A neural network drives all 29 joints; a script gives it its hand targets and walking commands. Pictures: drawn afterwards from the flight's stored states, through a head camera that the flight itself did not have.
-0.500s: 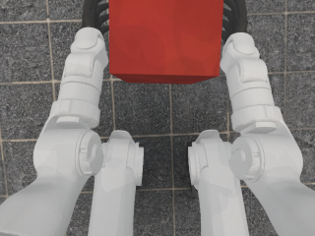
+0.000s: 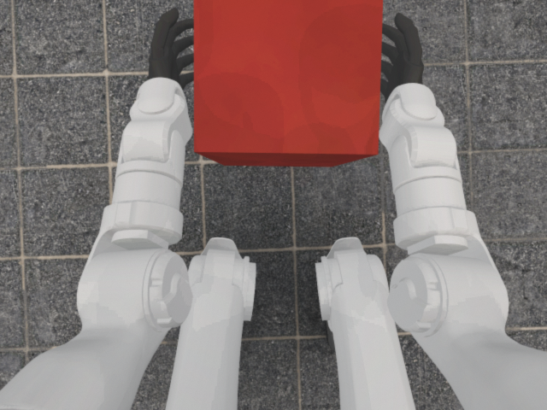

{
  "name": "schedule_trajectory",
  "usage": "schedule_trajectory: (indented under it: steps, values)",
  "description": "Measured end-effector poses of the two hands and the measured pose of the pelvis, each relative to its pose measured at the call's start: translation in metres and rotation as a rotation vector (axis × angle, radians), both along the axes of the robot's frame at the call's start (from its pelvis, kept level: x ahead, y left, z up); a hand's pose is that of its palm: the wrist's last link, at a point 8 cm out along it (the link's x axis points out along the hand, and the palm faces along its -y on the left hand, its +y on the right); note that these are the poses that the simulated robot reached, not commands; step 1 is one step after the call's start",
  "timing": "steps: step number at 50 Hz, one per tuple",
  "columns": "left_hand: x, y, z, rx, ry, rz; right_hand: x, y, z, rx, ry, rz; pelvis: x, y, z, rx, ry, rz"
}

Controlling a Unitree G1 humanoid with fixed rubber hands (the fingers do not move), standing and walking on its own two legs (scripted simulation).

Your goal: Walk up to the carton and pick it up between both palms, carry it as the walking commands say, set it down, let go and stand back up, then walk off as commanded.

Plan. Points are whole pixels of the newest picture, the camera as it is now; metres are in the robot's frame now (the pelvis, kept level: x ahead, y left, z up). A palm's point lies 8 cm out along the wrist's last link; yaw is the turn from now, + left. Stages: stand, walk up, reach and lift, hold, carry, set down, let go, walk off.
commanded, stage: reach and lift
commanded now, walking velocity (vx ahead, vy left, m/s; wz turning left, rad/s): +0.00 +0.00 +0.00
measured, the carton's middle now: (281, 104) +0.51 +0.01 -0.17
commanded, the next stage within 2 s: none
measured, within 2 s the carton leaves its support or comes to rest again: neither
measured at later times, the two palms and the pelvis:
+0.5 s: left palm (142, 70) +0.50 +0.15 -0.02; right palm (434, 78) +0.49 -0.14 -0.02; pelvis +0.00 +0.00 +0.05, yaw +0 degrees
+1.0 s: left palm (105, 54) +0.48 +0.15 +0.05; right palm (485, 65) +0.48 -0.14 +0.05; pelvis +0.01 +0.00 +0.11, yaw +0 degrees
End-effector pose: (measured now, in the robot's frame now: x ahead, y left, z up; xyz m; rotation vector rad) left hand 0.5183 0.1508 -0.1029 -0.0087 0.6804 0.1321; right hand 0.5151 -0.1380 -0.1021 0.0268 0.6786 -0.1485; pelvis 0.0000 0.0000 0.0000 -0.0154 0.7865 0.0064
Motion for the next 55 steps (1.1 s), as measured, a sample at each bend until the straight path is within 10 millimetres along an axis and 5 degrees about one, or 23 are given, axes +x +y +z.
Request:
schedule_trajectory:
  steps: [25,55]
  values:
    - [-0.02,0.0,0.083,-0.002,0.005,0.004,-0.022,-0.001,0.081,0.003,0.006,-0.002,-0.004,0.001,0.053,0.0,-0.034,0.005]
    - [-0.042,-0.001,0.171,-0.002,0.007,0.004,-0.044,-0.002,0.17,-0.001,0.008,-0.001,0.014,0.002,0.123,-0.002,-0.112,0.009]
